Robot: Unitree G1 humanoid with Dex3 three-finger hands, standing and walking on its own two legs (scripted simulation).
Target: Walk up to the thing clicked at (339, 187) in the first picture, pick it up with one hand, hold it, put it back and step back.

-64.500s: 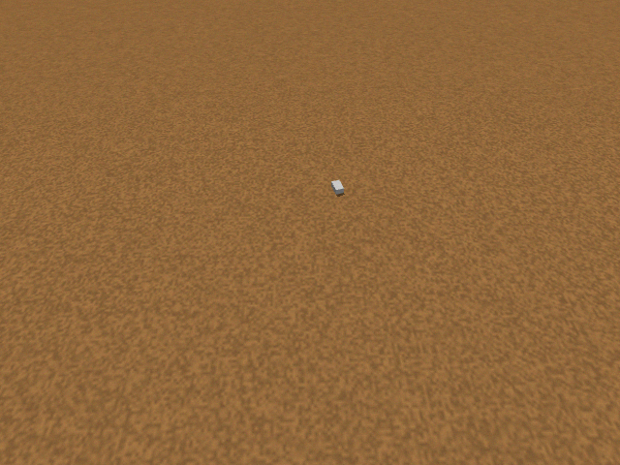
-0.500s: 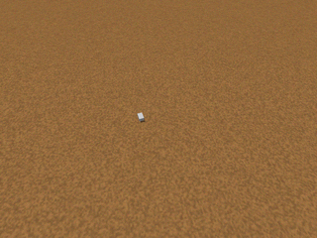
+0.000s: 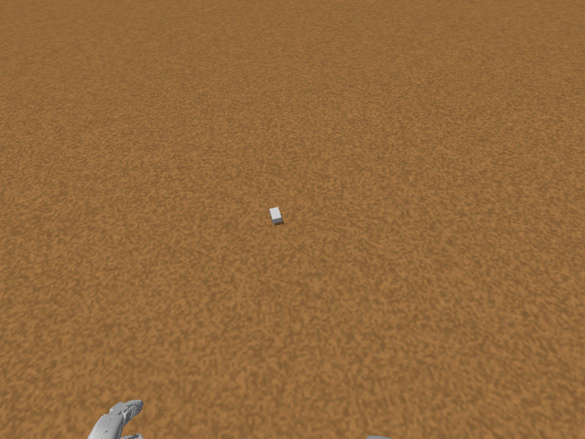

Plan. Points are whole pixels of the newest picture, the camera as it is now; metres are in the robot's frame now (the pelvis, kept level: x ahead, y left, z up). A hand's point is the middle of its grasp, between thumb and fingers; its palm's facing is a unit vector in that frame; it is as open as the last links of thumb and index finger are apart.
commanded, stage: step back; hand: left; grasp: from above
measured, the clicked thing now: (275, 215) +1.08 +0.16 -0.74
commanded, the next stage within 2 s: stand in 0.20 s
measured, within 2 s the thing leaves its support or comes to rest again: neither
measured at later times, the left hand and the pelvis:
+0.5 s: hand out of the picture +0.11 +0.26 -0.13, palm faces -0.03 -0.95 -0.32, open 7.4 cm; pelvis +0.02 +0.01 +0.02, yaw -1 degrees
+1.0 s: hand out of the picture +0.08 +0.25 -0.13, palm faces -0.07 -0.94 -0.34, open 7.4 cm; pelvis +0.01 -0.01 +0.03, yaw -2 degrees
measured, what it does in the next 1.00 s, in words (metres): stands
